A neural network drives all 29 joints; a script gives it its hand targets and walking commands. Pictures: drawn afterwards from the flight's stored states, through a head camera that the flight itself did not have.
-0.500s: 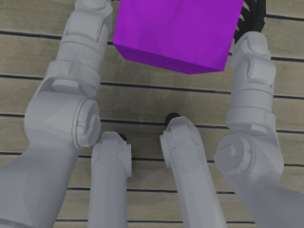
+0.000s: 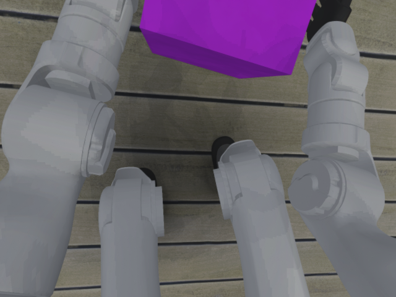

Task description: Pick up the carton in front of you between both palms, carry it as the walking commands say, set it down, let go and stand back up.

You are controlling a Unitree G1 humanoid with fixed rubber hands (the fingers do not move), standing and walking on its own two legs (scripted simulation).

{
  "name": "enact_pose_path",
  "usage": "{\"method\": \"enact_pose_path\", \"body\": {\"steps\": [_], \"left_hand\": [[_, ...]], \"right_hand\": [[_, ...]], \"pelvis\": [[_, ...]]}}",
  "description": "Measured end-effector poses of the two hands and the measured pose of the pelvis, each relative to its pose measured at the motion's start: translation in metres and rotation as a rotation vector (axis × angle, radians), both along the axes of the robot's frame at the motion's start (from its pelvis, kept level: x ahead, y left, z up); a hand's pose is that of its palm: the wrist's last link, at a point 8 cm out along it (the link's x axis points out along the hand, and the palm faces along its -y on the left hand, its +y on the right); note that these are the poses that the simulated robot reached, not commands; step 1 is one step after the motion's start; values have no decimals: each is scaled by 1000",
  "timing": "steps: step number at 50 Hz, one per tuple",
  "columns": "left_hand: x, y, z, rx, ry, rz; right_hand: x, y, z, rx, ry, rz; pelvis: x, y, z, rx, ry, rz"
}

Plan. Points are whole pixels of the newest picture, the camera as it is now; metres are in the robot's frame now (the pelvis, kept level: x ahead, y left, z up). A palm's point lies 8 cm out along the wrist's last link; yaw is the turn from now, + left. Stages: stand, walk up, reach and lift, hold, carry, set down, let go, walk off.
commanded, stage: set down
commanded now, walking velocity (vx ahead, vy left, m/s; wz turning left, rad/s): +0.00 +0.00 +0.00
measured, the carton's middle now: (220, 2) +0.54 -0.13 -0.26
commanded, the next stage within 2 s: none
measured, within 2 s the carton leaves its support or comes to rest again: rests again in 0.26 s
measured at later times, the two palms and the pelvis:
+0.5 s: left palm out of the picture +0.58 +0.01 -0.20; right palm (321, 33) +0.46 -0.27 -0.19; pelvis -0.01 +0.01 -0.01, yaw -1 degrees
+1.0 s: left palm out of the picture +0.59 +0.04 -0.22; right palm (319, 38) +0.46 -0.28 -0.21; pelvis -0.01 +0.01 -0.02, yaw -3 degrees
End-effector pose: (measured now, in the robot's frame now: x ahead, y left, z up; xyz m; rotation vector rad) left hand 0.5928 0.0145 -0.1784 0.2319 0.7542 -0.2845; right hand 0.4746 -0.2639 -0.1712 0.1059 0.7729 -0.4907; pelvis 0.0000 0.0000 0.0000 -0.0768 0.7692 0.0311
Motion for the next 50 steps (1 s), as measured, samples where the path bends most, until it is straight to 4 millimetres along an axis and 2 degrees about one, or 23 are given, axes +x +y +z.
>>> {"method": "enact_pose_path", "body": {"steps": [13,25,44,47,50], "left_hand": [[-10,3,-16,6,21,-10],[-10,-1,-20,-43,14,-34],[-7,3,-28,-78,-17,-75],[-8,8,-36,-66,-23,-65],[-5,21,-45,-38,-27,-31]], "right_hand": [[-9,0,-13,9,26,42],[-10,-7,-20,7,35,66],[-8,-8,-27,-8,48,78],[-12,-9,-35,-11,57,58],[-17,-19,-42,-31,68,19]], "pelvis": [[-7,6,-7,-9,-52,3],[-9,7,-14,-15,-86,1],[-9,9,-23,-32,-115,-12],[-9,8,-24,-33,-122,-14],[-10,6,-25,-33,-122,-19]]}}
